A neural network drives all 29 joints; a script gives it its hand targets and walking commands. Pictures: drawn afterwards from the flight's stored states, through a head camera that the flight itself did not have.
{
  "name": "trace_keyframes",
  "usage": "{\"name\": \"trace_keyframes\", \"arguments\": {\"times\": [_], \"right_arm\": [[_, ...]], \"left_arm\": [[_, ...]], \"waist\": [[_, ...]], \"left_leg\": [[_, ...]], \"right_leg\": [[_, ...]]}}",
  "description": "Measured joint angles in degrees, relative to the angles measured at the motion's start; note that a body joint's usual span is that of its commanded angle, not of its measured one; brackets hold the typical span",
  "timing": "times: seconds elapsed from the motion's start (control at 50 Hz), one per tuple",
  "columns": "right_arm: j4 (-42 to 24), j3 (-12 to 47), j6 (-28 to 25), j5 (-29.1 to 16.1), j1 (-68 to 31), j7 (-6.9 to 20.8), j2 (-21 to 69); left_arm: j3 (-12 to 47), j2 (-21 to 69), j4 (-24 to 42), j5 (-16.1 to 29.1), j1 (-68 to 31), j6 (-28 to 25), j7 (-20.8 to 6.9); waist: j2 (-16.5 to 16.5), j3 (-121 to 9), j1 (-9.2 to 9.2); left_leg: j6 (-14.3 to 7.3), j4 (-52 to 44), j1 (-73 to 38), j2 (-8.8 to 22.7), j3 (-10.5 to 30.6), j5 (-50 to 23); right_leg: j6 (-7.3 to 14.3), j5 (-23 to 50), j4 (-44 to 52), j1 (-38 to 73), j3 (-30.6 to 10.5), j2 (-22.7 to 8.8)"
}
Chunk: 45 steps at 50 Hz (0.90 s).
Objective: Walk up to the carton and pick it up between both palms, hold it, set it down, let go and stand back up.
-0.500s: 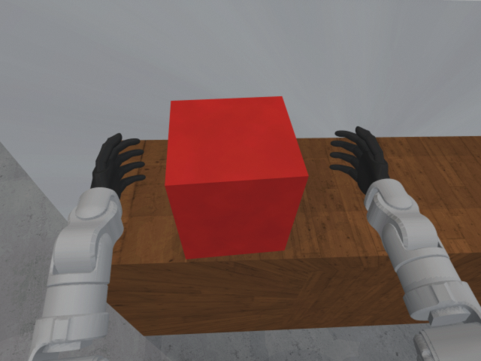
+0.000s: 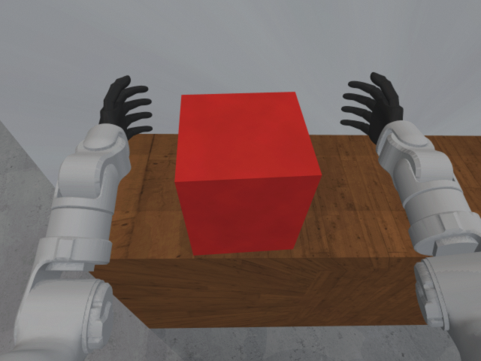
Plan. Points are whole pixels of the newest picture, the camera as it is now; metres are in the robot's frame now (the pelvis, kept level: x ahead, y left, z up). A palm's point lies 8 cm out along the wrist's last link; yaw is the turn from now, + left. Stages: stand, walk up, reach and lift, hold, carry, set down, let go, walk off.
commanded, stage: reach and lift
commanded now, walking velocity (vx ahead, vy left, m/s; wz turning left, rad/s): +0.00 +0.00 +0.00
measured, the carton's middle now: (241, 178) +0.46 +0.04 +0.02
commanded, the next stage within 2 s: none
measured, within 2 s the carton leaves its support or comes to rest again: neither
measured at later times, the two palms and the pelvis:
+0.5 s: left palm (127, 157) +0.42 +0.23 +0.10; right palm (359, 144) +0.48 -0.15 +0.12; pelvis +0.00 +0.00 +0.00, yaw +0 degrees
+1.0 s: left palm (143, 182) +0.41 +0.22 +0.04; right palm (341, 170) +0.46 -0.14 +0.06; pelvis -0.01 +0.01 -0.01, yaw -2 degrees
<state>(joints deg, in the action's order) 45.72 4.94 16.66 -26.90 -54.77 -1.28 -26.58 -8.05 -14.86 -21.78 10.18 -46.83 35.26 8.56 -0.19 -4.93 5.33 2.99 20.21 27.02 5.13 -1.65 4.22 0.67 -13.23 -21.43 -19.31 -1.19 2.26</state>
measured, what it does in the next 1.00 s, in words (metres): stands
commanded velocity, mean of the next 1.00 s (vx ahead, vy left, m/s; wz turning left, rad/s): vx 0.00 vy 0.00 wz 0.00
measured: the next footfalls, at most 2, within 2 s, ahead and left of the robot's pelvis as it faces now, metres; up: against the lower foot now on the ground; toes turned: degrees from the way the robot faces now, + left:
none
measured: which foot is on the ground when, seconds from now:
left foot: down 0.00-1.00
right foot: down 0.00-1.00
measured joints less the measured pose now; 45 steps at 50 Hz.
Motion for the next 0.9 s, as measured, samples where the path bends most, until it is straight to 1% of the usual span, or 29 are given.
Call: {"name": "trace_keyframes", "arguments": {"times": [0.2,0.32,0.42,0.52,0.62,0.72,0.86,0.9], "right_arm": [[7.92,0.69,-0.27,-0.09,-6.79,0.82,-0.72],[12.55,0.47,-2.46,1.31,-7.95,1.35,0.4],[15.34,-0.54,-6.98,4.16,-5.11,1.62,2.74],[16.22,-2.52,-13.11,7.45,-0.63,1.65,5.75],[16.9,-4.45,-17.48,10.46,1.88,1.63,8.05],[18.86,-6.03,-20.04,12.71,1.61,1.56,9.04],[25.07,-4.72,-23.33,12.73,-0.58,1.95,8.52],[25.67,-2.04,-24.28,10.07,-0.54,2.04,8.0]], "left_arm": [[0.67,-0.79,-7.97,0.07,-5.96,-1.9,-0.04],[0.57,0.0,-12.84,-1.51,-6.42,-5.67,-0.89],[-0.1,2.23,-16.58,-3.89,-3.53,-11.88,-1.71],[-0.21,4.87,-18.45,-5.69,0.89,-19.43,-1.36],[0.24,6.6,-21.9,-5.69,2.48,-25.95,-0.67],[0.57,7.24,-27.83,-4.87,0.28,-31.39,0.2],[0.09,8.3,-37.82,-5.48,-4.18,-38.05,0.55],[-0.38,8.68,-40.29,-5.18,-4.84,-39.77,0.25]], "waist": [[-0.14,-1.27,0.59],[0.11,-1.15,0.6],[0.57,-1.07,0.76],[0.59,-1.46,1.06],[0.06,-2.39,1.44],[-0.3,-4.29,1.79],[0.13,-6.54,2.31],[0.44,-6.8,2.7]], "left_leg": [[-0.02,0.29,1.59,-0.02,0.55,0.1],[0.03,0.11,1.78,-0.08,0.93,-0.05],[0.06,-0.07,2.06,-0.06,1.02,-0.19],[0.06,0.52,4.04,0.12,1.16,-0.26],[-0.1,1.72,7.48,0.34,1.22,-0.36],[-0.39,3.28,11.4,0.47,0.93,-0.25],[-0.82,5.34,14.44,0.57,0.04,0.64],[-0.91,6.19,14.84,0.67,-0.3,1.15]], "right_leg": [[-0.14,0.29,0.57,-1.08,0.49,0.04],[-0.1,0.49,1.0,-1.06,0.88,0.03],[-0.11,0.69,1.27,-1.3,1.03,0.04],[-0.07,0.99,1.09,-3.1,1.21,0.21],[-0.13,1.23,0.06,-6.52,1.27,0.39],[-0.36,1.16,-1.7,-10.71,0.97,0.44],[-0.78,0.63,-3.74,-14.11,0.12,0.36],[-0.89,0.3,-4.5,-14.63,-0.22,0.37]]}}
